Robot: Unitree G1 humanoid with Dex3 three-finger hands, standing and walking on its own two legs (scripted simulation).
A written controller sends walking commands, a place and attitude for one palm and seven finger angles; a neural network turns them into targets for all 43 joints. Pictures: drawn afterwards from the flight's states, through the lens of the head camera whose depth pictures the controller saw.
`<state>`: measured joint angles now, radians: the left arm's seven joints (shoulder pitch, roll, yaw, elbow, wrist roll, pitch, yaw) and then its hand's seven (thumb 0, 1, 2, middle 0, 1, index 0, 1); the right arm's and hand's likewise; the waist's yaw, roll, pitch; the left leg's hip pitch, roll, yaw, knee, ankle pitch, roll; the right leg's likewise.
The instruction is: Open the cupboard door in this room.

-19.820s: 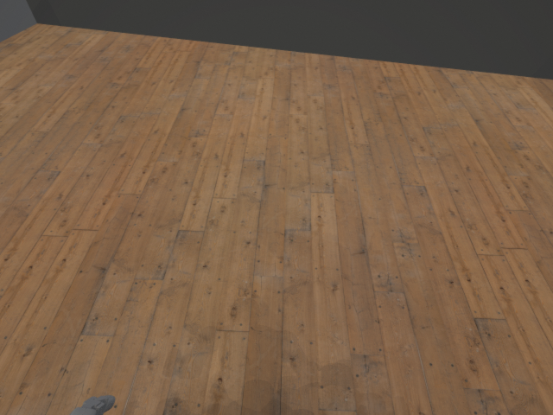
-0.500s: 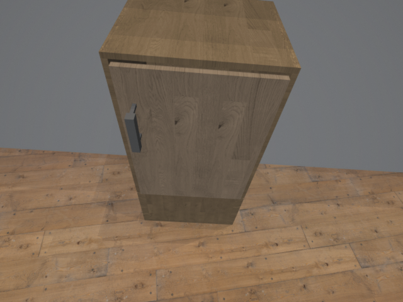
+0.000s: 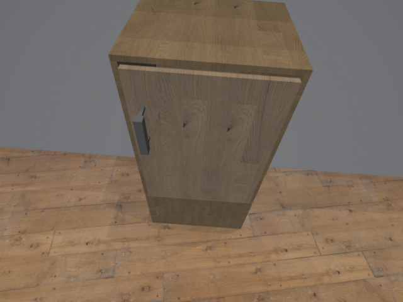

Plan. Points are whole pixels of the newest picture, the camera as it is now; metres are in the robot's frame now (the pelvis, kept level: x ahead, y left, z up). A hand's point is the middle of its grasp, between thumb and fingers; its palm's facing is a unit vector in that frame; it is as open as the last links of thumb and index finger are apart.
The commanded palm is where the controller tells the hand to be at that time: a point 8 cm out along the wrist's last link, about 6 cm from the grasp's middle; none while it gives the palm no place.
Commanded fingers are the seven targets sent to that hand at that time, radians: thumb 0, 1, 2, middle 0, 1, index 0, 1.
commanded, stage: come to a stop and stand still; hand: left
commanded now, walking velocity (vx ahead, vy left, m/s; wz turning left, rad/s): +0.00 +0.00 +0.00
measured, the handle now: (143, 130) +0.52 +0.20 -0.01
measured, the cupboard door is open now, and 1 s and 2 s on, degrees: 0 0 0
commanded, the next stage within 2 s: look again from close up in 0.50 s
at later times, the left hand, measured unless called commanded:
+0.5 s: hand out of the picture +0.01 +0.26 -0.16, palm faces -0.01 -0.96 -0.28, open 7.4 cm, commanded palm none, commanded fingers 0.00 0.90 0.90 -0.20 -0.30 -0.20 -0.30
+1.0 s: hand out of the picture +0.04 +0.25 -0.14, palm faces -0.03 -0.95 -0.32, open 7.4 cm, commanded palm none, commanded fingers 0.00 0.90 0.90 -0.20 -0.30 -0.20 -0.30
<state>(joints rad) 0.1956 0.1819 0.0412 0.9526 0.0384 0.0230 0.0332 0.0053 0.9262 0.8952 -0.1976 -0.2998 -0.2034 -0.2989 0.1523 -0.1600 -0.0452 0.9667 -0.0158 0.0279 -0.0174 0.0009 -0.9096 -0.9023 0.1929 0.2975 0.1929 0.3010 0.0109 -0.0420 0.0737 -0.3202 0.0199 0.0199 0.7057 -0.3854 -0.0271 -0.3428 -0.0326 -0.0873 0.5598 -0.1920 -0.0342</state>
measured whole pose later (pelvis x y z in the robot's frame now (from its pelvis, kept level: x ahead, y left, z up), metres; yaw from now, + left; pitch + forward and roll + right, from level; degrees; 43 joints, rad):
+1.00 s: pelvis -0.01 +0.02 +0.01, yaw -1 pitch -1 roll +1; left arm 0.21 0.28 0.01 1.05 0.02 -0.01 0.00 0.01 0.90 0.90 -0.20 -0.30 -0.20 -0.30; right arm 0.20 -0.31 -0.03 1.05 -0.02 -0.01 0.00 0.01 -0.90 -0.90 0.20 0.30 0.20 0.30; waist 0.00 0.02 0.00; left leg -0.18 -0.02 0.03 0.42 -0.22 0.02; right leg -0.26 0.00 -0.04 0.43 -0.16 -0.02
